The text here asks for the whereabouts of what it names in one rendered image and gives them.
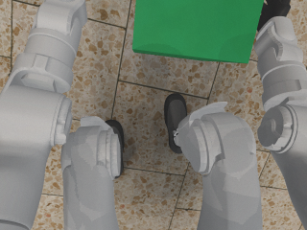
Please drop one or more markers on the carton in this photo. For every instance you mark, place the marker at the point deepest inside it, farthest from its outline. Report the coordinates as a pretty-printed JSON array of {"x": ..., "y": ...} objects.
[{"x": 205, "y": 30}]

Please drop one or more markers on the robot right hand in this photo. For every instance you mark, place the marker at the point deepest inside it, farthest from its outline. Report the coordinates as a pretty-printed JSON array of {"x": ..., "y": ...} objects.
[{"x": 273, "y": 9}]

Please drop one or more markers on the robot right foot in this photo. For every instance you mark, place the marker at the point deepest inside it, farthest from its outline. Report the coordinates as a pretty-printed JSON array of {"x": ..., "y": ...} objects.
[{"x": 175, "y": 110}]

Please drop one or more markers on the left robot upper arm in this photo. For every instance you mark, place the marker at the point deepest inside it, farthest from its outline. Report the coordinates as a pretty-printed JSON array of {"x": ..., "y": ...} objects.
[{"x": 32, "y": 121}]

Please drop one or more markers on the right robot upper arm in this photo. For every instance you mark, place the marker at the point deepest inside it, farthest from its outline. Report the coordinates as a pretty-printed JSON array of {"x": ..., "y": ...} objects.
[{"x": 283, "y": 131}]

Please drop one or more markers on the robot left foot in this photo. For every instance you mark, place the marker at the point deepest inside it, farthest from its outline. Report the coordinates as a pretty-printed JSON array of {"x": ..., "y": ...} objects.
[{"x": 117, "y": 129}]

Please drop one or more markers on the right robot forearm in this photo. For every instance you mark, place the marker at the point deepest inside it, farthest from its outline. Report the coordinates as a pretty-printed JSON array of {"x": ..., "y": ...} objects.
[{"x": 280, "y": 64}]

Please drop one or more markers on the robot foot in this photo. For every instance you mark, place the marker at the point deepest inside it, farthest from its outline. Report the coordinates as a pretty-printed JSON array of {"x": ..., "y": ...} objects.
[
  {"x": 175, "y": 110},
  {"x": 117, "y": 129}
]

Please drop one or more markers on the left robot forearm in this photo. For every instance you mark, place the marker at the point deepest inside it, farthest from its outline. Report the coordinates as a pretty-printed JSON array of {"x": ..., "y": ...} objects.
[{"x": 51, "y": 48}]

